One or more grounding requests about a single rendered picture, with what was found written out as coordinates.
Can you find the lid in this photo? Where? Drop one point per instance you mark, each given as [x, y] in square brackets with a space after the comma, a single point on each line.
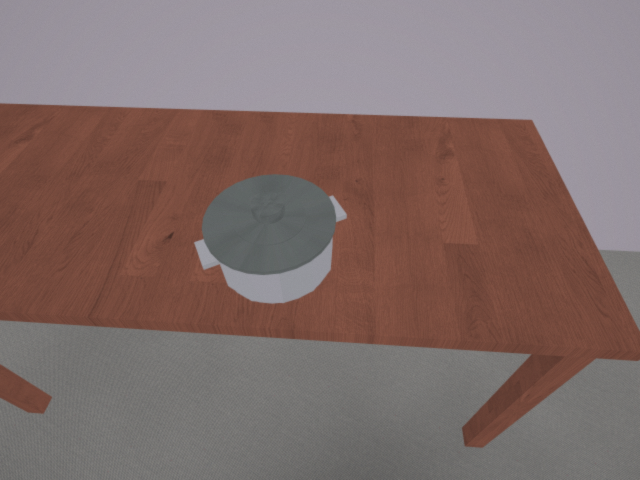
[236, 240]

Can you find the table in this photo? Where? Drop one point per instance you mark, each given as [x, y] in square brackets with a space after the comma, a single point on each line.
[460, 234]

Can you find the pot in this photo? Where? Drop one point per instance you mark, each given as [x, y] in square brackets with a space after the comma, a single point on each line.
[276, 288]

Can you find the knob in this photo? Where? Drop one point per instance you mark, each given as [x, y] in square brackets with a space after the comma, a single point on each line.
[267, 208]

